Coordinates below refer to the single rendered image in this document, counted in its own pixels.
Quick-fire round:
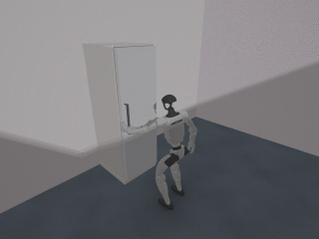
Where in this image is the robot right upper arm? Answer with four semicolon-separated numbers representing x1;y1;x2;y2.
179;111;197;133

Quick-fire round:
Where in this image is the handle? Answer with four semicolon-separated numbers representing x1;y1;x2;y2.
124;104;131;134

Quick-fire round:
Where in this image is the left robot forearm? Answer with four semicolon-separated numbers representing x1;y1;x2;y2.
126;126;147;134

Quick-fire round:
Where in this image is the robot right hand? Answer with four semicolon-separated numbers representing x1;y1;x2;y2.
187;143;195;153

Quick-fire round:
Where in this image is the right robot shin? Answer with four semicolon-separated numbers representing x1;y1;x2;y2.
170;164;181;191

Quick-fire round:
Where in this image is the fridge door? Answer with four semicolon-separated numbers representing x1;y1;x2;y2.
114;46;158;180

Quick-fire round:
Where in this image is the robot left hand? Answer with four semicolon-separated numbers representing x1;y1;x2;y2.
120;121;136;132

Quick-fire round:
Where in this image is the robot left upper arm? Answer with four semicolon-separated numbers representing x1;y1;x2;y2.
143;118;166;134

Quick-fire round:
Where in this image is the robot shin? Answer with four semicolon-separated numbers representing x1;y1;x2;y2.
170;164;181;191
156;176;170;205

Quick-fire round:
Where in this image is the left robot shin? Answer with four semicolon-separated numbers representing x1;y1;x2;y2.
156;176;170;205

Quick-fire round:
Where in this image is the right robot forearm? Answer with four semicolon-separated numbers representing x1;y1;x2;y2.
188;131;197;144

